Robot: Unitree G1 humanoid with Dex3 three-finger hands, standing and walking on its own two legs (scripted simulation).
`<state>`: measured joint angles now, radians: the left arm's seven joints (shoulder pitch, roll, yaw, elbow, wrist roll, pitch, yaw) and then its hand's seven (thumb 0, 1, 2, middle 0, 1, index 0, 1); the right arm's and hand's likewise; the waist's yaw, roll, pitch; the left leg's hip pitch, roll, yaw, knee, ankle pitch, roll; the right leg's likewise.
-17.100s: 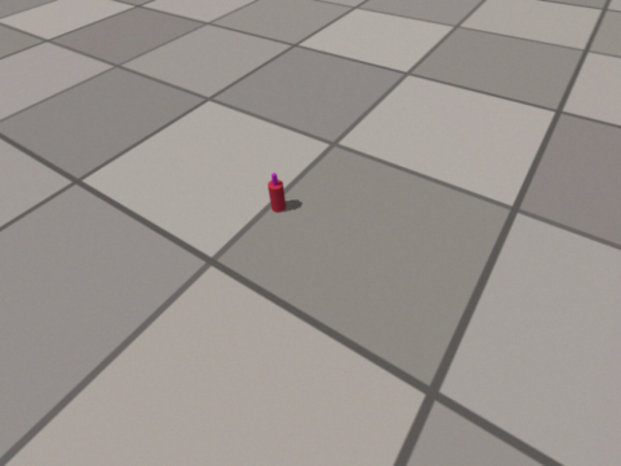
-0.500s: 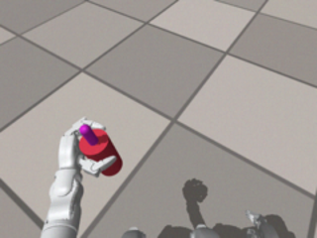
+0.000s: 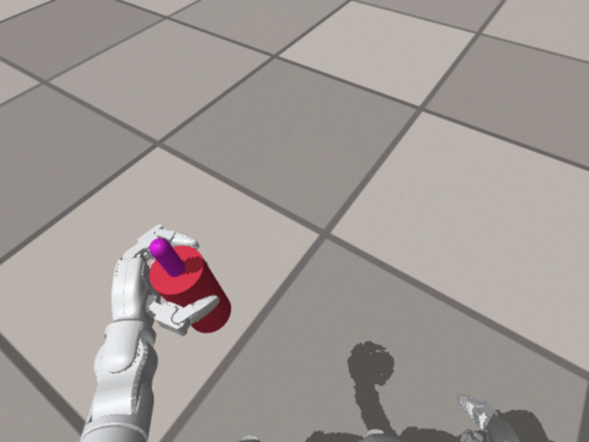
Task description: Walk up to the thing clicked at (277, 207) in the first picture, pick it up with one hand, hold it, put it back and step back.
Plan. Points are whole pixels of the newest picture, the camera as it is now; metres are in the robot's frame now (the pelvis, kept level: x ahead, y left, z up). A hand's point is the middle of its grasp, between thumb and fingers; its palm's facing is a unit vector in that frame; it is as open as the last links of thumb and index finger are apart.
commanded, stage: hold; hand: left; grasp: from the side
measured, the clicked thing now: (187, 283) +0.33 +0.16 +0.04
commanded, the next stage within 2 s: none
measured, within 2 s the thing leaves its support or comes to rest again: neither
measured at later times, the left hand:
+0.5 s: hand (179, 281) +0.32 +0.17 +0.05, palm faces +0.07 -1.00 -0.01, open 10.0 cm
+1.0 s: hand (177, 278) +0.33 +0.17 +0.05, palm faces +0.06 -1.00 +0.00, open 10.0 cm
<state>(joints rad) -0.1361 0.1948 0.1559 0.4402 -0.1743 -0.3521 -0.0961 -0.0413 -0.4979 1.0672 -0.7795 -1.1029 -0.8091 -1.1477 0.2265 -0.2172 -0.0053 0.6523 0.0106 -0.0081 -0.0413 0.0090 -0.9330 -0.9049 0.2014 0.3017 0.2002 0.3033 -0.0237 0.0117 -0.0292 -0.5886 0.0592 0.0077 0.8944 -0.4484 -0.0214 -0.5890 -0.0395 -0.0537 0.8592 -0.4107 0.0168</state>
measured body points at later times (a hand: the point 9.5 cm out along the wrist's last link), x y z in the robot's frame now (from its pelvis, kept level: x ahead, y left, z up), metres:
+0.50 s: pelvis +0.00 +0.00 +0.01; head +0.04 +0.00 +0.46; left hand +0.31 +0.22 +0.06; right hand +0.13 -0.25 -0.10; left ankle +0.00 +0.13 -0.70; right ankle +0.01 -0.13 -0.70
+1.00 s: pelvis +0.00 +0.00 +0.01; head +0.04 +0.01 +0.46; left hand +0.32 +0.23 +0.06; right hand +0.13 -0.24 -0.10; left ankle +0.00 +0.13 -0.70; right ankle +0.01 -0.13 -0.70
